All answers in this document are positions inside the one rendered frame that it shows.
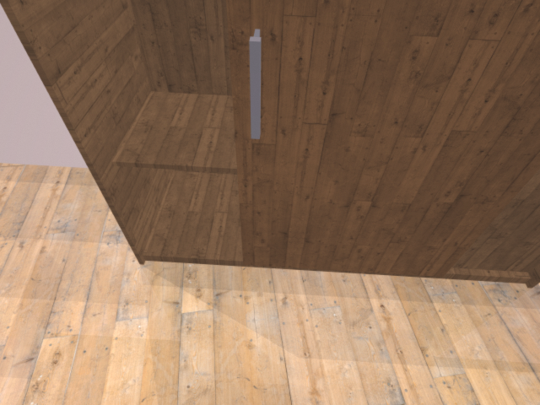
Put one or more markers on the wardrobe door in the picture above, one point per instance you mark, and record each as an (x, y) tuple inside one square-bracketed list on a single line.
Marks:
[(512, 240), (393, 132)]

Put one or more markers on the handle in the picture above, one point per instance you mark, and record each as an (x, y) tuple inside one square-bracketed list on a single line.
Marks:
[(255, 84)]

